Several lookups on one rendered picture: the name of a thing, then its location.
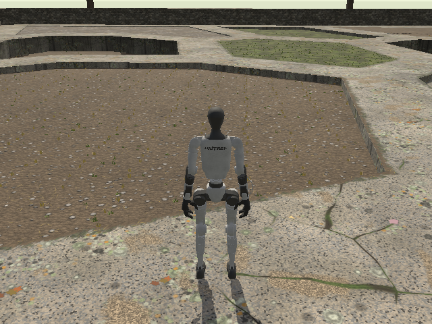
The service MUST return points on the robot left forearm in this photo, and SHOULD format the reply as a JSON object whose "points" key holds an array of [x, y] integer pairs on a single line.
{"points": [[188, 186]]}

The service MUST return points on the right robot thigh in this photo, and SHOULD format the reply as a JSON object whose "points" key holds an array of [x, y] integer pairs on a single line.
{"points": [[231, 197]]}

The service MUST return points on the right robot hand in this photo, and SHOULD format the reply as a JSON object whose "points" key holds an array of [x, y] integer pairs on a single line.
{"points": [[245, 209]]}

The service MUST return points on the robot right forearm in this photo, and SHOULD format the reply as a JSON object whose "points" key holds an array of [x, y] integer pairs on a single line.
{"points": [[243, 186]]}

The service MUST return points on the robot right upper arm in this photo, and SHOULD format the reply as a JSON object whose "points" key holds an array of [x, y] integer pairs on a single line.
{"points": [[239, 154]]}

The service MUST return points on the robot left upper arm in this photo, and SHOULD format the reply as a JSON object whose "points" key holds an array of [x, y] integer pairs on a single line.
{"points": [[192, 154]]}

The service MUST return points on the left robot hand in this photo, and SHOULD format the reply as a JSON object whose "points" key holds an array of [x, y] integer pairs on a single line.
{"points": [[186, 209]]}

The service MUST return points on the left robot foot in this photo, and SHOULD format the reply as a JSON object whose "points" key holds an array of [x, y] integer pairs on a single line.
{"points": [[200, 272]]}

